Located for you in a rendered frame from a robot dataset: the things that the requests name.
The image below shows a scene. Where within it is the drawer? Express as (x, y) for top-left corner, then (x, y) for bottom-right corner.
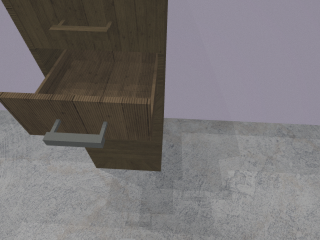
(0, 49), (158, 141)

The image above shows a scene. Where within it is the handle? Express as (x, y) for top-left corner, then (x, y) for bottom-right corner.
(43, 119), (108, 148)
(49, 25), (111, 41)

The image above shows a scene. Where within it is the cabinet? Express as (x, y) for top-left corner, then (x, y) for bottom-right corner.
(1, 0), (168, 172)

